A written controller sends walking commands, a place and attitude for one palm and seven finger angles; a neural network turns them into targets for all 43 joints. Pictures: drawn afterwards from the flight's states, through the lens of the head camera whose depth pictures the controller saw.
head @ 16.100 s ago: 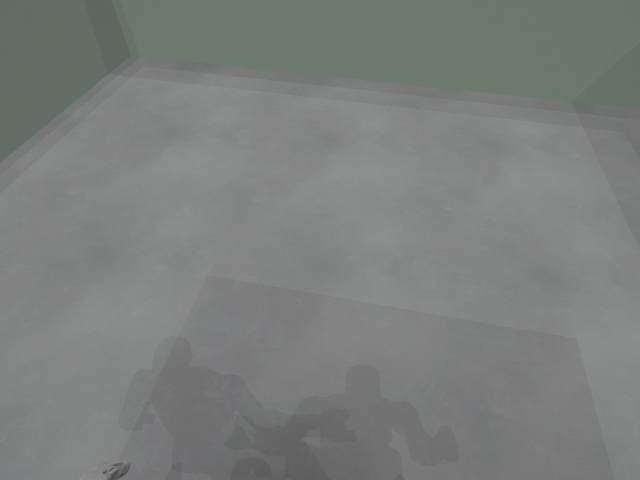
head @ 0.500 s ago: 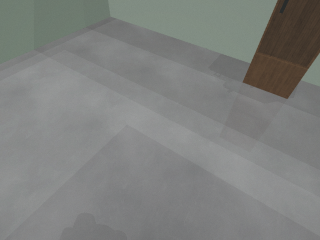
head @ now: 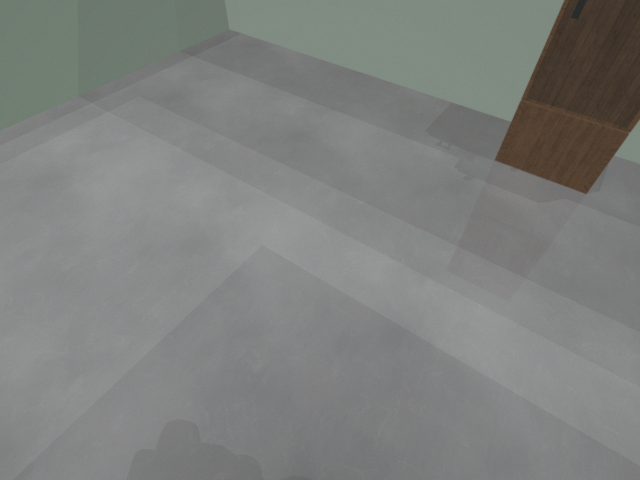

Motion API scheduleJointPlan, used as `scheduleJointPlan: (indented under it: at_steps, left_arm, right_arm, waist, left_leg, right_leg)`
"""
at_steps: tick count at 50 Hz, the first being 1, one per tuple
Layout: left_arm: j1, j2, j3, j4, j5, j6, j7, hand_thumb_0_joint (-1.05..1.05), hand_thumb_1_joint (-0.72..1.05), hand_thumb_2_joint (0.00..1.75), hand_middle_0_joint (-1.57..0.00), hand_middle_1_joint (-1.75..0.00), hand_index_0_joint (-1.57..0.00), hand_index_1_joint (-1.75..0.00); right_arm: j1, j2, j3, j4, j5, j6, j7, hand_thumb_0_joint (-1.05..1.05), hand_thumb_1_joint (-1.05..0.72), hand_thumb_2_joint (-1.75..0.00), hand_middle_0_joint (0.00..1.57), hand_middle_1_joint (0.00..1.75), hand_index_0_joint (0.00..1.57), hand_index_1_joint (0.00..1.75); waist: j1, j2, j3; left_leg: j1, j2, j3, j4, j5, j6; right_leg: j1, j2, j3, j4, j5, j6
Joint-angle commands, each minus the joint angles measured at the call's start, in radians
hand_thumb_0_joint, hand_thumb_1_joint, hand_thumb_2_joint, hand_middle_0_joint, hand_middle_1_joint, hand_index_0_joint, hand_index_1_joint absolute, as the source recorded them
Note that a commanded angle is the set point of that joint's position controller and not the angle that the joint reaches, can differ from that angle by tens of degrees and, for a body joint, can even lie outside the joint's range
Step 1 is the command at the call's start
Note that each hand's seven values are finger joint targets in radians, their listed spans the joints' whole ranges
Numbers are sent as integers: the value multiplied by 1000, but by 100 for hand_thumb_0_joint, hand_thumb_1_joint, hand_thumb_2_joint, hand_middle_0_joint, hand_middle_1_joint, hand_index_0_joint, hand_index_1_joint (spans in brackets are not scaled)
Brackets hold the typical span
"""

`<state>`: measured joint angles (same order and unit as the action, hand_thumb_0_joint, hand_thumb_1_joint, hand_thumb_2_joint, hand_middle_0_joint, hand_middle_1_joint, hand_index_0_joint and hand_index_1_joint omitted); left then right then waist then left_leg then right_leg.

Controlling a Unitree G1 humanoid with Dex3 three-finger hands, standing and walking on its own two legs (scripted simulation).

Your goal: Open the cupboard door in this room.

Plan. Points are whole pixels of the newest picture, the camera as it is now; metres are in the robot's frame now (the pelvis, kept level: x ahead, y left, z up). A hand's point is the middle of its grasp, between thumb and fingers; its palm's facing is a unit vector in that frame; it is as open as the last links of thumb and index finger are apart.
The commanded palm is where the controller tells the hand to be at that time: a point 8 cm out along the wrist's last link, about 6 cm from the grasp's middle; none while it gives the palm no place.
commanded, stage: stand and wait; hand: left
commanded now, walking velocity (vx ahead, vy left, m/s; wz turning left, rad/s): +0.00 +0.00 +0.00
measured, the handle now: out of the picture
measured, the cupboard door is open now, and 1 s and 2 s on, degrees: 0 0 0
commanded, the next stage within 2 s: turn or walk to find it in 0.02 s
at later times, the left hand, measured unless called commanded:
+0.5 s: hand out of the picture +0.03 +0.21 -0.18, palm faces +0.17 -0.96 -0.23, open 7.3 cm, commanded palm none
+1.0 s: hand out of the picture -0.06 +0.13 -0.15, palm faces +0.40 -0.87 -0.28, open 7.3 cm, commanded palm none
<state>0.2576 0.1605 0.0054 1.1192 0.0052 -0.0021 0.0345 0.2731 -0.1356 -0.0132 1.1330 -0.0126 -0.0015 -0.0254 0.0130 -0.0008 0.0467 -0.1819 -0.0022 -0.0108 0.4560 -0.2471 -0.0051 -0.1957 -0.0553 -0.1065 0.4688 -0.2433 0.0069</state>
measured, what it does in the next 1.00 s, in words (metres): steps on the spot, turning left: right foot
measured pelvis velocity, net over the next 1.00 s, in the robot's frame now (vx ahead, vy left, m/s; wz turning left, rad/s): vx -0.02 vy -0.07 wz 0.42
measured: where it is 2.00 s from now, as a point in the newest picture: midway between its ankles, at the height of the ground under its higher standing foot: outside the picture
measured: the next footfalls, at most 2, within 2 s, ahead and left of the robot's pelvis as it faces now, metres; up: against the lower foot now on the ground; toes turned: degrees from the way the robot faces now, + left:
right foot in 0.70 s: +0.03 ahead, -0.14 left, +0.00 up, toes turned +14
left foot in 1.18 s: -0.09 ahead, +0.06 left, +0.00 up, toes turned +33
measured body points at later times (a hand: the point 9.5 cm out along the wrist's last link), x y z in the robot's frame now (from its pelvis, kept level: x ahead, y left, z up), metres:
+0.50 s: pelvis -0.02 +0.00 -0.01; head +0.02 +0.02 +0.44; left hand +0.02 +0.26 -0.16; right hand +0.04 -0.23 -0.15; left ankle +0.00 +0.12 -0.74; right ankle -0.03 -0.13 -0.69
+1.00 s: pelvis -0.02 -0.07 +0.00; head +0.03 -0.08 +0.45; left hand -0.08 +0.17 -0.13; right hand +0.14 -0.29 -0.16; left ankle -0.12 +0.08 -0.66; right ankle -0.01 -0.15 -0.74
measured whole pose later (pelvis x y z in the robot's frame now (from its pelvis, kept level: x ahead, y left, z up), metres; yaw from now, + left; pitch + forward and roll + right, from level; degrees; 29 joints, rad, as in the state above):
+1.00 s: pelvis -0.02 -0.07 +0.00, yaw +24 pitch +0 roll +3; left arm 0.24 0.18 0.02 0.94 0.02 0.00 0.02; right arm 0.18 -0.27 -0.08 0.99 -0.02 0.08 0.01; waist 0.00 0.02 0.09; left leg -0.43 0.01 -0.03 1.04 -0.42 -0.07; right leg -0.20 -0.08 -0.15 0.51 -0.31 -0.05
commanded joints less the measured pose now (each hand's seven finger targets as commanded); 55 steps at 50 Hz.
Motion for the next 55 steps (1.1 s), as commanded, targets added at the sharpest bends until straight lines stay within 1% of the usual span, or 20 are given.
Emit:
scheduleJointPlan:
  at_steps: [1,6,12,15,17,18,19,20,24,28,31,33,34,35,36,38,40,41,51,55]
  left_arm:
    - [55,106,19,-22,4,-11,4,0,90,90,-20,-30,-20,-30]
    - [43,127,37,-43,5,4,5,0,90,90,-20,-30,-20,-30]
    - [0,187,69,-108,13,13,3,0,90,90,-20,-30,-20,-30]
    - [-48,193,78,-143,17,14,3,0,90,90,-20,-30,-20,-30]
    - [-72,172,76,-164,16,24,-2,0,90,90,-20,-30,-20,-30]
    - [-88,136,71,-180,9,28,-5,0,90,90,-20,-30,-20,-30]
    - [-110,122,66,-199,12,30,-3,0,90,90,-20,-30,-20,-30]
    - [-118,130,64,-207,14,28,-4,0,90,90,-20,-30,-20,-30]
    - [-121,122,59,-208,8,15,-14,0,90,90,-20,-30,-20,-30]
    - [-146,120,52,-238,-1,15,-13,0,90,90,-20,-30,-20,-30]
    - [-88,134,55,-235,-6,13,-10,0,90,90,-20,-30,-20,-30]
    - [-12,168,64,-217,-3,5,-7,0,90,90,-20,-30,-20,-30]
    - [4,233,77,-214,9,0,-1,0,90,90,-20,-30,-20,-30]
    - [-15,311,93,-234,21,-3,2,0,90,90,-20,-30,-20,-30]
    - [-33,304,95,-254,13,-4,3,0,90,90,-20,-30,-20,-30]
    - [-118,243,80,-267,13,-2,0,0,90,90,-20,-30,-20,-30]
    - [-160,203,68,-279,13,-8,-1,0,90,90,-20,-30,-20,-30]
    - [-131,198,66,-279,15,-13,-2,0,90,90,-20,-30,-20,-30]
    - [99,254,77,-192,24,-11,1,0,90,90,-20,-30,-20,-30]
    - [79,270,86,-170,26,-5,1,0,90,90,-20,-30,-20,-30]
  right_arm:
    - [60,-113,-16,-30,5,-19,-4,0,-90,-90,20,30,20,30]
    - [34,-120,-24,-59,1,1,1,0,-90,-90,20,30,20,30]
    - [35,-124,-45,-116,-6,20,9,0,-90,-90,20,30,20,30]
    - [39,-125,-54,-137,-7,24,15,0,-90,-90,20,30,20,30]
    - [50,-156,-58,-151,-11,17,21,0,-90,-90,20,30,20,30]
    - [65,-210,-66,-161,-18,11,19,0,-90,-90,20,30,20,30]
    - [77,-242,-75,-161,-18,4,8,0,-90,-90,20,30,20,30]
    - [84,-250,-77,-160,-14,-1,1,0,-90,-90,20,30,20,30]
    - [29,-251,-79,-182,-16,0,-5,0,-90,-90,20,30,20,30]
    - [41,-270,-87,-193,-17,10,0,0,-90,-90,20,30,20,30]
    - [5,-278,-96,-216,-17,20,9,0,-90,-90,20,30,20,30]
    - [-28,-257,-97,-234,-8,25,15,0,-90,-90,20,30,20,30]
    - [-29,-211,-91,-244,0,25,21,0,-90,-90,20,30,20,30]
    - [-46,-166,-83,-277,-2,25,25,0,-90,-90,20,30,20,30]
    - [-74,-214,-95,-275,-17,40,21,0,-90,-90,20,30,20,30]
    - [-75,-203,-98,-241,-16,56,31,0,-90,-90,20,30,20,30]
    - [-14,-183,-92,-212,-13,59,40,0,-90,-90,20,30,20,30]
    - [-17,-179,-87,-209,-13,58,41,0,-90,-90,20,30,20,30]
    - [-195,-169,-53,-232,3,46,33,0,-90,-90,20,30,20,30]
    - [-174,-166,-46,-228,11,33,30,0,-90,-90,20,30,20,30]
  waist:
    - [-3,-2,2]
    - [1,3,44]
    - [-6,-123,-14]
    - [-21,-96,-22]
    - [-38,75,-2]
    - [-54,255,22]
    - [-62,328,11]
    - [-57,274,-17]
    - [-39,140,-113]
    - [-54,153,-138]
    - [-28,173,-150]
    - [12,118,-149]
    - [20,-40,-133]
    - [25,-256,-74]
    - [33,-260,-39]
    - [-22,-133,63]
    - [-60,-126,43]
    - [-47,-150,25]
    - [52,-179,-76]
    - [32,-198,-110]
  left_leg:
    - [-56,101,-73,-89,160,24]
    - [-163,87,-83,-49,100,22]
    - [-182,47,-7,178,-3,8]
    - [-146,73,17,221,-59,0]
    - [-129,134,-142,48,52,40]
    - [-172,225,-378,-129,51,95]
    - [-127,294,-525,-223,124,167]
    - [-73,312,-542,-203,188,209]
    - [43,230,-394,-104,358,200]
    - [92,214,-405,-78,468,196]
    - [25,173,-396,-51,441,161]
    - [-127,103,-348,4,261,90]
    - [-305,28,-257,112,55,30]
    - [-445,-78,-85,308,-228,-29]
    - [-418,-34,-105,495,-308,-25]
    - [-381,-1,-99,699,-217,-20]
    - [-364,6,-59,747,-135,-36]
    - [-360,10,-44,747,-116,-45]
    - [-288,18,29,431,-234,-58]
    - [-169,17,69,192,-189,-38]
  right_leg:
    - [37,-85,74,-88,89,-10]
    - [25,-107,67,-72,-5,-12]
    - [-39,-259,134,-144,-126,-92]
    - [-98,-290,93,-94,-62,-108]
    - [-178,-176,-20,74,-135,-31]
    - [-203,-40,-72,266,-185,27]
    - [-261,10,-15,452,-302,32]
    - [-309,-8,61,548,-321,24]
    - [-315,10,101,544,-255,41]
    - [-262,38,102,374,-258,51]
    - [-116,60,90,161,-180,47]
    - [96,41,78,-89,17,47]
    - [224,-114,213,-164,-30,6]
    - [204,-352,458,-220,-18,-98]
    - [40,-421,489,-243,-18,-155]
    - [-107,-321,351,-227,6,-154]
    - [-79,-242,196,-172,154,-121]
    - [-44,-229,165,-155,236,-119]
    - [196,-285,144,-57,624,-167]
    - [197,-296,114,-2,622,-150]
